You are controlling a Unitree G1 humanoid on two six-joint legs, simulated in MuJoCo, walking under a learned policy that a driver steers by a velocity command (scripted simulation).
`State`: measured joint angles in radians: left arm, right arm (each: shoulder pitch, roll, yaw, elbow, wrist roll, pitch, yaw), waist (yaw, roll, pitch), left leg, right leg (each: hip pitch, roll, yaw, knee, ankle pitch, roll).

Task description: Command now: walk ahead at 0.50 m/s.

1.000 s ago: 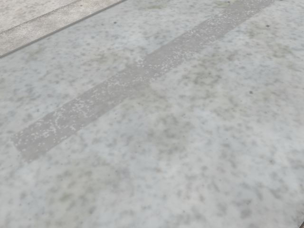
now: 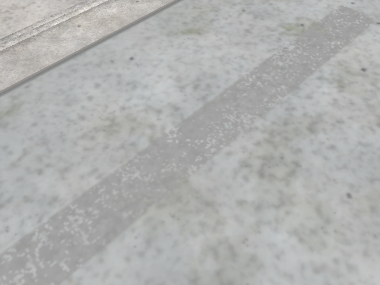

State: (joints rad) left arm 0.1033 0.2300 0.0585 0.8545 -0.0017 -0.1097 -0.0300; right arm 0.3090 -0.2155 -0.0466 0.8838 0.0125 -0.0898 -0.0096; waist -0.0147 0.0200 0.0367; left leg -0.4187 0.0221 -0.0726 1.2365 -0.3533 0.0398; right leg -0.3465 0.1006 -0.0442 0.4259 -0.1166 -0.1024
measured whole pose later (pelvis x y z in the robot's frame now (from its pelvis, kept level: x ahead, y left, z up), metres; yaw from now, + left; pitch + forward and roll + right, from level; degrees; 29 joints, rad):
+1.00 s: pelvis +0.25 +0.04 +0.00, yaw -2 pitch +0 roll +1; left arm 0.31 0.24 0.06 1.05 -0.03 -0.06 0.02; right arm 0.23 -0.25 -0.07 0.93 0.02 -0.08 0.00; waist 0.01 -0.04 0.00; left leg -0.27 -0.02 0.07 0.54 -0.25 0.06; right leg -0.19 -0.06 0.03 0.61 -0.39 0.01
